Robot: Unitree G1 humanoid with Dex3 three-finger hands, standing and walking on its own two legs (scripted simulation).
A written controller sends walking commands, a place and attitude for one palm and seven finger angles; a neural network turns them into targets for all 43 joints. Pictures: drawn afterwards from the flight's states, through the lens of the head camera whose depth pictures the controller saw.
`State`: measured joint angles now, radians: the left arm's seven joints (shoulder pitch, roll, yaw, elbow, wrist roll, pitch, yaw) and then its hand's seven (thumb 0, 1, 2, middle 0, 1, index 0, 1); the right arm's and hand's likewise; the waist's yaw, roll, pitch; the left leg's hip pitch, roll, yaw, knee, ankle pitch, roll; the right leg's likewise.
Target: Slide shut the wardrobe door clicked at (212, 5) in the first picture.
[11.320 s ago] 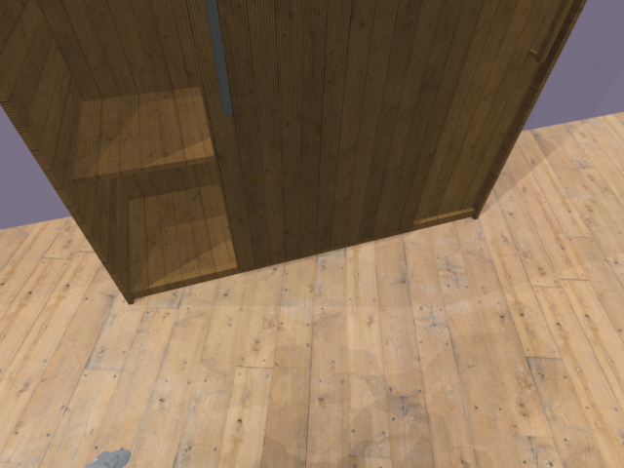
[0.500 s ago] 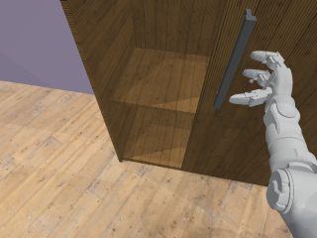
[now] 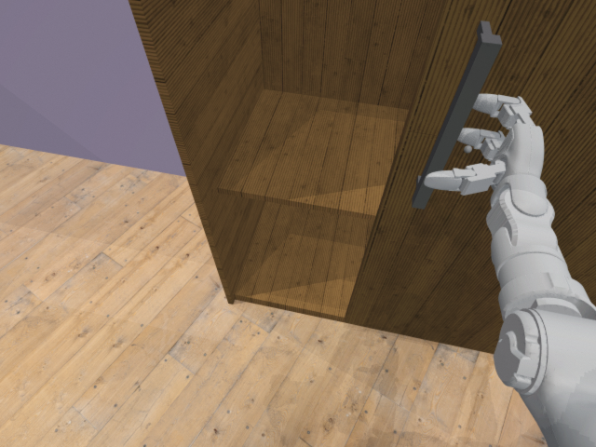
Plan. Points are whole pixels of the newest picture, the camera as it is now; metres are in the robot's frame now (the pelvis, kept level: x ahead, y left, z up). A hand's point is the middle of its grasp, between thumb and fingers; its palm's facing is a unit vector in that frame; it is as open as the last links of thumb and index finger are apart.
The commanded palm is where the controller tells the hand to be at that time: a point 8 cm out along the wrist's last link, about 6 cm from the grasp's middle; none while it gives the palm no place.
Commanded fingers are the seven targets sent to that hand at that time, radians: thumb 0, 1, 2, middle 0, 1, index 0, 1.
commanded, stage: feel for the door with the fingertips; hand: right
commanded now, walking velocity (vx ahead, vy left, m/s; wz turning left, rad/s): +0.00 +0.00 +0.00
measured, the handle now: (446, 130) +0.55 -0.11 +0.14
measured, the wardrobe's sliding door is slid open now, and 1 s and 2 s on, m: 0.40 0.40 0.40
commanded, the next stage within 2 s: slide the fingers in behind the handle in 0.34 s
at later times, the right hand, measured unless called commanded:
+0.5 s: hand (473, 147) +0.50 -0.14 +0.15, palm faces +0.06 +1.00 -0.01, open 13.7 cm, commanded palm +0.48 -0.19 +0.14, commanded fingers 0.00 0.50 -0.30 0.30 1.20 0.30 1.20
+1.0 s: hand (468, 151) +0.50 -0.13 +0.15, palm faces +0.04 +1.00 +0.01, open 14.0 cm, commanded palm +0.47 -0.18 +0.14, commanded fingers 0.00 0.50 -0.30 0.30 1.20 0.30 1.20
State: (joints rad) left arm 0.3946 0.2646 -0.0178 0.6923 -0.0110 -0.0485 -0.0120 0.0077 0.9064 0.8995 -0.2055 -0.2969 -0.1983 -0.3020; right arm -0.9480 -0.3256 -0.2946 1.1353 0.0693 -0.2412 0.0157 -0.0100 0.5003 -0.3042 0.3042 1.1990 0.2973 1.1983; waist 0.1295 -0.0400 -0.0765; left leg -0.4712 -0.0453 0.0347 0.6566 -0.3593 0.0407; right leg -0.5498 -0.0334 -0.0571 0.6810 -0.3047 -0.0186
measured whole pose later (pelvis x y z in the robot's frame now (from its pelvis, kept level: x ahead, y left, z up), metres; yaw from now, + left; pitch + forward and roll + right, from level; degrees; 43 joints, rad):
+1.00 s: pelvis +0.00 -0.01 +0.00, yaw +0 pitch +11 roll +2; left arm 0.41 0.27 -0.01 0.70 0.00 -0.05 -0.02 0.01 0.91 0.90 -0.21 -0.30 -0.20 -0.30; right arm -0.97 -0.31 -0.27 1.14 0.08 -0.25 0.01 -0.01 0.50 -0.30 0.30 1.20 0.30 1.20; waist 0.14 -0.04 -0.08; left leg -0.50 -0.04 0.04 0.67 -0.36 0.03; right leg -0.59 -0.03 -0.05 0.72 -0.31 -0.03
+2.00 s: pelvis +0.00 +0.01 +0.00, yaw +0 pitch +11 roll +1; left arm 0.40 0.26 -0.01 0.69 0.00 -0.04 -0.03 0.01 0.91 0.90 -0.20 -0.30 -0.20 -0.30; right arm -0.99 -0.24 -0.26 1.15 0.06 -0.24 -0.07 -0.01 0.50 -0.30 0.30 1.20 0.30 1.20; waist 0.14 -0.04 -0.08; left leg -0.50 -0.05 0.04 0.67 -0.36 0.05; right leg -0.58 -0.04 -0.05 0.69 -0.30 -0.01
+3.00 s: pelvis +0.00 +0.00 +0.00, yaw +0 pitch +10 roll +1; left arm 0.42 0.25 0.00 0.71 0.00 -0.04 -0.04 0.01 0.91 0.90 -0.20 -0.30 -0.20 -0.30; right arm -0.97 -0.23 -0.23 1.11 0.06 -0.25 -0.08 0.01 -0.59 -0.77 0.42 1.36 0.40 1.35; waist 0.13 -0.05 -0.09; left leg -0.49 -0.05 0.03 0.67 -0.36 0.04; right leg -0.56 -0.03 -0.05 0.69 -0.31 -0.02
